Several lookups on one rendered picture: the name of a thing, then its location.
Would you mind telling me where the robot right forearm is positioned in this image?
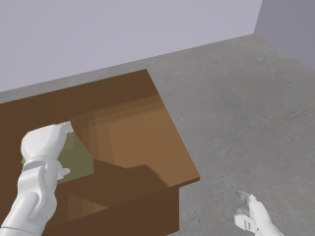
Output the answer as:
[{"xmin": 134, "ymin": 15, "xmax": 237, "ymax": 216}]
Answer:
[{"xmin": 254, "ymin": 221, "xmax": 284, "ymax": 236}]

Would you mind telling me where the sponge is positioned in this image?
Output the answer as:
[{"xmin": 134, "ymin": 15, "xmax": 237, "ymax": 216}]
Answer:
[{"xmin": 22, "ymin": 132, "xmax": 95, "ymax": 185}]

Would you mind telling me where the robot left hand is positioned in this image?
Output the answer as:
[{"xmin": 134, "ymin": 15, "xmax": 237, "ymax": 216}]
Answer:
[{"xmin": 21, "ymin": 121, "xmax": 74, "ymax": 180}]

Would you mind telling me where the robot right hand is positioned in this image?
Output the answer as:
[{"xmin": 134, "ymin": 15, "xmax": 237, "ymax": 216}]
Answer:
[{"xmin": 234, "ymin": 191, "xmax": 272, "ymax": 235}]

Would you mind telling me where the robot left forearm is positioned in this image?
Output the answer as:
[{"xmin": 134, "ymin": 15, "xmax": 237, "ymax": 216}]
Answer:
[{"xmin": 0, "ymin": 156, "xmax": 58, "ymax": 236}]

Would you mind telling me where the table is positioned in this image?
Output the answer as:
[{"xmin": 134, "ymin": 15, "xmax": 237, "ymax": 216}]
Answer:
[{"xmin": 0, "ymin": 69, "xmax": 201, "ymax": 236}]

